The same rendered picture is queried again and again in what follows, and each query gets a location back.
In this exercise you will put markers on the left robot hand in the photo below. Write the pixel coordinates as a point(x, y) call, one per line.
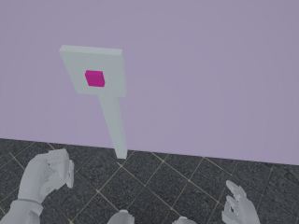
point(33, 184)

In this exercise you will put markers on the left robot forearm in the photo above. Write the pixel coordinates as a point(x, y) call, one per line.
point(23, 211)

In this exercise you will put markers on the panel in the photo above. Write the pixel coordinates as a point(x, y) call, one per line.
point(79, 59)

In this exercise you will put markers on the right robot hand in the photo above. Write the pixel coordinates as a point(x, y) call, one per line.
point(244, 210)

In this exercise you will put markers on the left robot thigh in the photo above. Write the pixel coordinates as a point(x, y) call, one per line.
point(122, 218)

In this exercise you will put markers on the button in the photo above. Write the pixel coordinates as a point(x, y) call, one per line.
point(95, 78)

